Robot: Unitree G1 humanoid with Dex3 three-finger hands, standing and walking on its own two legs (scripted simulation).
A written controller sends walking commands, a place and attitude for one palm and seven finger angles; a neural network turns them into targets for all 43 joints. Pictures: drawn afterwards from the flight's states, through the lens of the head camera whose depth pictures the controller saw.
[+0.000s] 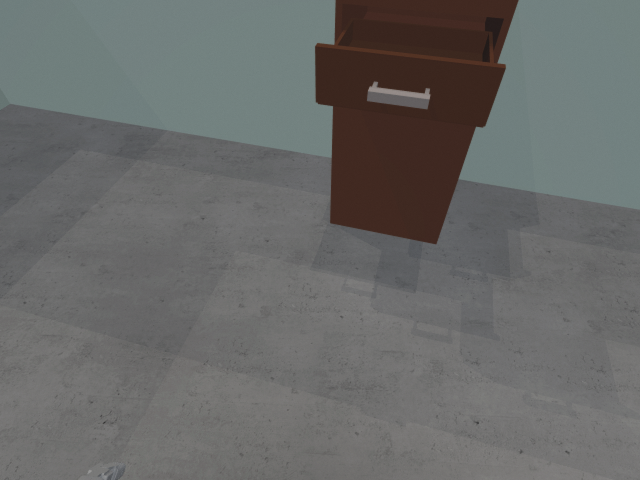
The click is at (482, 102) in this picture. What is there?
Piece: drawer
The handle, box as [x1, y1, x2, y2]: [367, 81, 430, 108]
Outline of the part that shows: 369,87 367,100 427,108 430,94 428,93 428,88 426,88 424,93 379,88 377,86 377,82 374,81 372,86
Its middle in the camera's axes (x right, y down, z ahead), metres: +0.18 -0.33 +0.89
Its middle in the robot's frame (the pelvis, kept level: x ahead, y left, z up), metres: +0.91 -0.13 +0.04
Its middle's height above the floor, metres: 0.81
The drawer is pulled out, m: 0.29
